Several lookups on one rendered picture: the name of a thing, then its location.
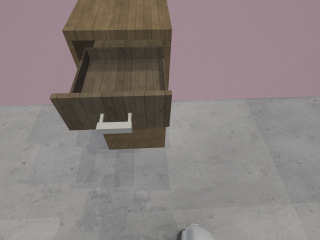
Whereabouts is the handle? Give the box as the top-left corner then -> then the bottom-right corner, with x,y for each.
96,113 -> 133,134

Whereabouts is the robot right shin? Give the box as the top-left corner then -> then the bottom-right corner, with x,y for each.
188,223 -> 200,228

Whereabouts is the cabinet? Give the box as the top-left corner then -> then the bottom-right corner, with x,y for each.
62,0 -> 172,150

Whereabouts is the robot right thigh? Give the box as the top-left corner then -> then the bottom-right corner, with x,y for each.
181,226 -> 215,240

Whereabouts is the drawer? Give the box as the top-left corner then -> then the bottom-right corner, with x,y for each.
50,46 -> 172,131

